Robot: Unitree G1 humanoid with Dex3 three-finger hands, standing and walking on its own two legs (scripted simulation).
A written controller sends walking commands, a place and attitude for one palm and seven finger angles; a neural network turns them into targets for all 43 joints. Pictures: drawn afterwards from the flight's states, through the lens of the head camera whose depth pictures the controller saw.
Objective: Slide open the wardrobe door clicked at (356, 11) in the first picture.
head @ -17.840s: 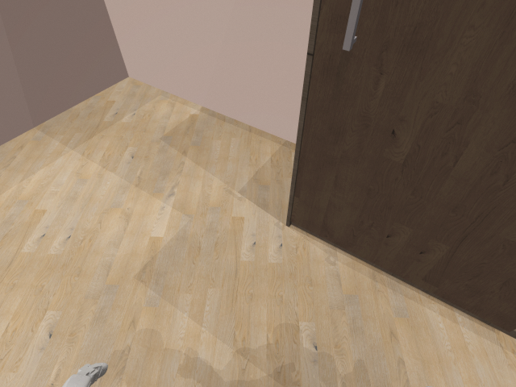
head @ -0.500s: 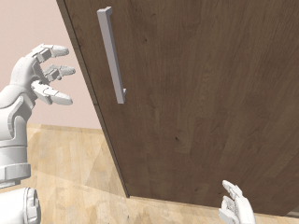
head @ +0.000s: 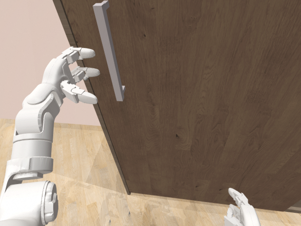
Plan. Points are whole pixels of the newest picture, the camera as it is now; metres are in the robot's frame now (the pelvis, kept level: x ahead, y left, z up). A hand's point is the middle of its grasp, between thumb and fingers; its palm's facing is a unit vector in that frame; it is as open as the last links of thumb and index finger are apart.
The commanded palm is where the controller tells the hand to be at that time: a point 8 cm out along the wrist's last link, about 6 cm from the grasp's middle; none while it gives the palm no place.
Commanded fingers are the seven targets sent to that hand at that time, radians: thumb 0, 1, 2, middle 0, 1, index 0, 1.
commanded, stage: move the hooked fingers beside the handle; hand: left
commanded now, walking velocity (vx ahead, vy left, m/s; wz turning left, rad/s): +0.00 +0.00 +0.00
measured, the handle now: (113, 57) +0.45 +0.11 +0.25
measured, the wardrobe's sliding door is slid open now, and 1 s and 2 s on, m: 0.00 0.00 0.00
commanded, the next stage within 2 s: none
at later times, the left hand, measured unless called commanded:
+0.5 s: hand (81, 75) +0.38 +0.18 +0.25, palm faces -0.04 -1.00 -0.06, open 14.0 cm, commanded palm +0.37 +0.23 +0.25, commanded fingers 0.00 -0.50 0.30 -0.30 -1.20 -0.30 -1.20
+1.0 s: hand (78, 75) +0.39 +0.19 +0.24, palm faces -0.04 -1.00 -0.07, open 14.0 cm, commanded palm +0.36 +0.23 +0.25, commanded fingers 0.00 -0.50 0.30 -0.30 -1.20 -0.30 -1.20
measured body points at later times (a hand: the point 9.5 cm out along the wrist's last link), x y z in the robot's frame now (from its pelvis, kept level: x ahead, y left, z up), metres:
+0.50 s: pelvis +0.00 +0.00 +0.00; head -0.02 -0.03 +0.45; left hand +0.38 +0.23 +0.25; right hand +0.16 -0.25 -0.09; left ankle -0.03 +0.11 -0.74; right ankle +0.00 -0.10 -0.74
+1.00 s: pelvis +0.00 +0.00 +0.00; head -0.02 -0.03 +0.45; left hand +0.38 +0.24 +0.25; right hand +0.16 -0.25 -0.09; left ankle -0.03 +0.11 -0.74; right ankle +0.00 -0.10 -0.74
